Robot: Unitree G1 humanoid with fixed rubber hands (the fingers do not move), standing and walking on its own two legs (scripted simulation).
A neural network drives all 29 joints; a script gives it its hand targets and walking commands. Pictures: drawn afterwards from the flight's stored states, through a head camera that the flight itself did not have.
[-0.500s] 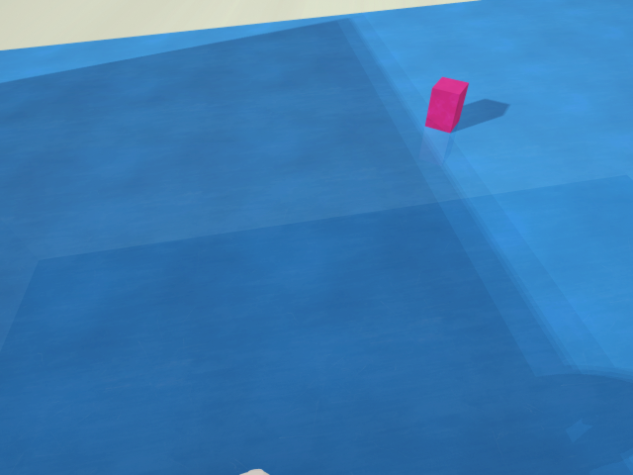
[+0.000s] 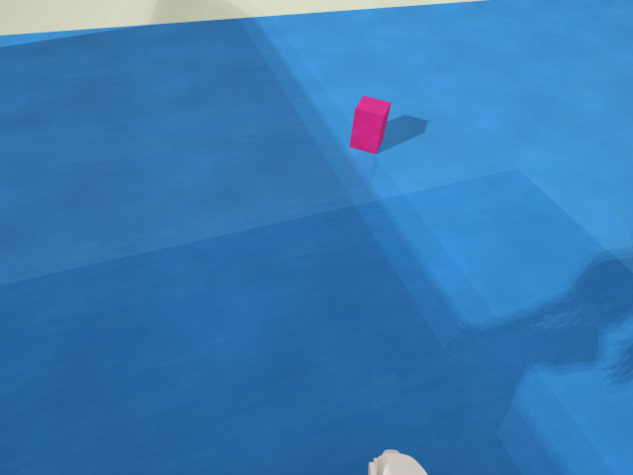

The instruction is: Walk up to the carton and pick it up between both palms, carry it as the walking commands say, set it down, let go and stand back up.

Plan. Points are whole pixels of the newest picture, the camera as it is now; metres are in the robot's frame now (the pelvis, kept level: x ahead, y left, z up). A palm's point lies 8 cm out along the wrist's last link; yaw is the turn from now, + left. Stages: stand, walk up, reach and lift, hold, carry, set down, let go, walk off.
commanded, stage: walk up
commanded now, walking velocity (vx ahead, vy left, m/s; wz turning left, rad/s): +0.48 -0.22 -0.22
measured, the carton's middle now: (369, 125) +1.88 -0.32 -0.66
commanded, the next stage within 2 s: none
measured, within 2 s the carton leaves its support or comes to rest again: neither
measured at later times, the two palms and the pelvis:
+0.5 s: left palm (215, 406) +0.25 +0.15 -0.11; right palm (534, 373) +0.32 -0.36 -0.14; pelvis +0.26 -0.10 +0.01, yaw -4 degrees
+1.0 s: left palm (230, 249) +0.57 +0.18 -0.15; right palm (492, 293) +0.46 -0.32 -0.11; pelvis +0.51 -0.06 +0.01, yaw -4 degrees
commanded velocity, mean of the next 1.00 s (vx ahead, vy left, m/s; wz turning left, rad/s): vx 0.49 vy -0.06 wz -0.10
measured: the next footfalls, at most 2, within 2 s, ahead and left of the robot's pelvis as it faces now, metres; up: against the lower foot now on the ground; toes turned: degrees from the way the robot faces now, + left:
right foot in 0.24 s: +0.28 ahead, -0.21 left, +0.00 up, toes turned -11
left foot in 0.74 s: +0.56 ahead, +0.03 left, +0.00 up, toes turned +5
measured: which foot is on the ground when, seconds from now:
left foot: down 0.00-0.24, up 0.26-0.72, down 0.74-1.00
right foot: up 0.00-0.22, down 0.24-0.76, up 0.78-1.00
